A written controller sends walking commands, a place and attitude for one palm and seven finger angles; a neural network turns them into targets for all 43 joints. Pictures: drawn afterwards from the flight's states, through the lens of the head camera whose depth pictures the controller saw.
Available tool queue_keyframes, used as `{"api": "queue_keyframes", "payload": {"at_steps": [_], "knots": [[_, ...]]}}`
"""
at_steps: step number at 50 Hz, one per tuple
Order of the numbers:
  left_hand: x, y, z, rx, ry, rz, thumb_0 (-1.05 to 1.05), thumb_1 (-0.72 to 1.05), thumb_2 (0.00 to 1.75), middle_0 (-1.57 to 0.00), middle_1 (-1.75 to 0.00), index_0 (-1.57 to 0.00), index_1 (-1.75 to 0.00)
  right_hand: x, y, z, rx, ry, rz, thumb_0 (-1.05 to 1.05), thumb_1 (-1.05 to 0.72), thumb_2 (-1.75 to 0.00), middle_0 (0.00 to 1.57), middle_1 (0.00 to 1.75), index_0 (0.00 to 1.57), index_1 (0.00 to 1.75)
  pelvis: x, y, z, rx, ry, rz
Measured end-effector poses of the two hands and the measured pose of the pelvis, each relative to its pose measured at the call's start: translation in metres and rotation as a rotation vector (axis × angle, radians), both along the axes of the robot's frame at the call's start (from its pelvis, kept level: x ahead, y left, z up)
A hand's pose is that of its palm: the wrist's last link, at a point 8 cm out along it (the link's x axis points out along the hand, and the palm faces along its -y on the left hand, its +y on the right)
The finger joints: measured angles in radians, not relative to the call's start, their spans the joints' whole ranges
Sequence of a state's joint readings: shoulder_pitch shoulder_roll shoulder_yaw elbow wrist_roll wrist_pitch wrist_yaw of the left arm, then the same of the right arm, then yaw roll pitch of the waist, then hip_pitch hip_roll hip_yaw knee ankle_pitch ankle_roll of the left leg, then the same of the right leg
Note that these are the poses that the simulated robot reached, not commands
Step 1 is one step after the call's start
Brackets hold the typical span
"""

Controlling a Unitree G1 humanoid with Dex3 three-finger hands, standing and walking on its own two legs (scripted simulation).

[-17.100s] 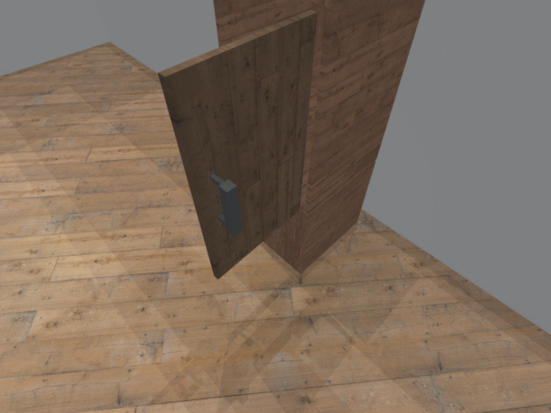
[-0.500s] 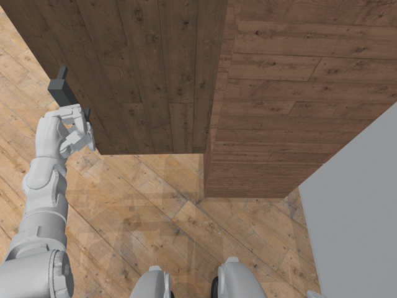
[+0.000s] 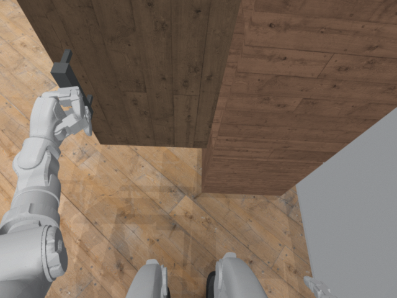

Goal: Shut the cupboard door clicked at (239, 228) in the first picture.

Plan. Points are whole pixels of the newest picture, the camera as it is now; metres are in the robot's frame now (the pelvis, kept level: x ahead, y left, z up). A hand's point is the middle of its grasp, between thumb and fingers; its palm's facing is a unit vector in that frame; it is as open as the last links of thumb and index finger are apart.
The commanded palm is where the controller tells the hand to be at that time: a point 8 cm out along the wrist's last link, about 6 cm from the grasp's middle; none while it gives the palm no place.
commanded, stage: push the door shut along its arc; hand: left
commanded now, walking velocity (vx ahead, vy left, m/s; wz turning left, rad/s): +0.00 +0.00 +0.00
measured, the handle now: (77, 86) +0.53 +0.25 +0.05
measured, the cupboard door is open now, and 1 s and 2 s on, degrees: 91 71 64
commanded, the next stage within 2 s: pull the fist back off the door in 1.26 s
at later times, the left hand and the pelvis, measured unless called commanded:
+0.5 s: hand (90, 97) +0.50 +0.21 +0.05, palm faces -0.16 -0.99 -0.03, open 3.2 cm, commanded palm +0.51 +0.23 +0.05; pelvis -0.01 +0.01 -0.01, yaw +0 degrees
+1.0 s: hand (119, 72) +0.57 +0.16 +0.05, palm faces -0.29 -0.96 -0.03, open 3.1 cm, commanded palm +0.58 +0.18 +0.05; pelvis -0.01 +0.01 -0.03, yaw -2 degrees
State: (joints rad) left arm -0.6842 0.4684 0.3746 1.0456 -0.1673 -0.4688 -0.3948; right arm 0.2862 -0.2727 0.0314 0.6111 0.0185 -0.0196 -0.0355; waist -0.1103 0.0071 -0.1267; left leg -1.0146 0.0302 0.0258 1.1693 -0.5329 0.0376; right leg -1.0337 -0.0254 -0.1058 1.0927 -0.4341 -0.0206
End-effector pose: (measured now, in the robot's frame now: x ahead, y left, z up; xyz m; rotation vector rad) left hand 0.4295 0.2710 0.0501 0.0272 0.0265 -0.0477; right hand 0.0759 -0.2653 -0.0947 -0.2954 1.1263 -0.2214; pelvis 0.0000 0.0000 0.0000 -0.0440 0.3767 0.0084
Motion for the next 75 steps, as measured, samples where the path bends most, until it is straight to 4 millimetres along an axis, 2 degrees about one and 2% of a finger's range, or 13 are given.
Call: {"api": "queue_keyframes", "payload": {"at_steps": [12, 20, 27, 39, 47, 55, 63, 69, 72, 75], "knots": [[0.029, 0.001, 0.001, 0.012, 0.019, -0.066, 0.01, 0.90, 0.97, -1.30, -1.50, -1.30, -1.50, -0.041, 0.001, -0.010, -0.016, 0.122, -0.024, 0.01, -0.90, -0.90, 0.21, 0.30, 0.21, 0.30, -0.006, 0.004, -0.009, -0.015, 0.039, 0.010], [0.050, 0.000, 0.001, 0.001, 0.024, -0.085, 0.02, 0.90, 0.93, -1.30, -1.50, -1.33, -1.50, -0.070, 0.001, -0.008, -0.031, 0.183, -0.063, 0.01, -0.90, -0.90, 0.21, 0.30, 0.21, 0.30, -0.009, 0.006, -0.013, -0.025, 0.061, 0.005], [0.064, -0.002, 0.003, 0.010, 0.035, -0.123, 0.02, 0.90, 0.91, -1.30, -1.50, -1.34, -1.50, -0.088, 0.003, -0.005, -0.044, 0.236, -0.079, 0.01, -0.90, -0.90, 0.21, 0.30, 0.21, 0.30, -0.010, 0.008, -0.015, -0.033, 0.078, 0.008], [0.098, -0.019, 0.006, 0.007, 0.038, -0.187, 0.02, 0.90, 0.90, -1.30, -1.50, -1.32, -1.50, -0.096, 0.006, -0.007, -0.063, 0.268, -0.095, 0.01, -0.90, -0.90, 0.21, 0.30, 0.21, 0.30, -0.008, 0.011, -0.022, -0.045, 0.120, 0.008], [0.122, -0.042, 0.007, 0.001, 0.047, -0.229, 0.02, 0.90, 0.90, -1.30, -1.50, -1.30, -1.50, -0.098, 0.010, -0.010, -0.057, 0.261, -0.120, 0.01, -0.90, -0.90, 0.21, 0.30, 0.21, 0.30, -0.006, 0.011, -0.026, -0.047, 0.139, -0.004], [0.151, -0.069, 0.009, 0.002, 0.047, -0.279, 0.02, 0.90, 0.90, -1.30, -1.50, -1.30, -1.50, -0.111, 0.014, -0.016, -0.050, 0.279, -0.171, 0.00, -0.90, -0.90, 0.21, 0.30, 0.21, 0.30, -0.004, 0.009, -0.034, -0.045, 0.169, -0.024], [0.164, -0.070, 0.007, 0.016, 0.067, -0.288, -0.02, 0.85, 0.92, -1.30, -1.50, -1.30, -1.50, -0.131, 0.020, -0.020, -0.032, 0.340, -0.205, 0.00, -0.90, -0.90, 0.21, 0.30, 0.21, 0.30, -0.003, 0.005, -0.039, -0.042, 0.190, -0.034], [0.171, -0.070, 0.008, 0.022, 0.074, -0.300, -0.03, 0.83, 0.92, -1.30, -1.50, -1.31, -1.50, -0.140, 0.017, -0.019, -0.052, 0.365, -0.213, 0.00, -0.90, -0.90, 0.21, 0.30, 0.21, 0.30, -0.005, 0.002, -0.045, -0.049, 0.206, -0.030], [0.172, -0.067, 0.003, -0.086, 0.057, -0.157, -0.01, 0.76, 0.90, -1.30, -1.50, -1.31, -1.50, -0.141, 0.017, -0.018, -0.049, 0.365, -0.185, 0.00, -0.90, -0.90, 0.21, 0.30, 0.21, 0.30, -0.007, 0.002, -0.046, -0.056, 0.218, -0.029], [0.169, -0.074, 0.000, -0.092, 0.024, -0.013, -0.01, 0.73, 0.90, -1.30, -1.50, -1.31, -1.50, -0.142, 0.022, -0.017, -0.009, 0.372, -0.152, 0.00, -0.90, -0.90, 0.21, 0.30, 0.20, 0.30, -0.008, 0.001, -0.044, -0.053, 0.215, -0.028]]}}
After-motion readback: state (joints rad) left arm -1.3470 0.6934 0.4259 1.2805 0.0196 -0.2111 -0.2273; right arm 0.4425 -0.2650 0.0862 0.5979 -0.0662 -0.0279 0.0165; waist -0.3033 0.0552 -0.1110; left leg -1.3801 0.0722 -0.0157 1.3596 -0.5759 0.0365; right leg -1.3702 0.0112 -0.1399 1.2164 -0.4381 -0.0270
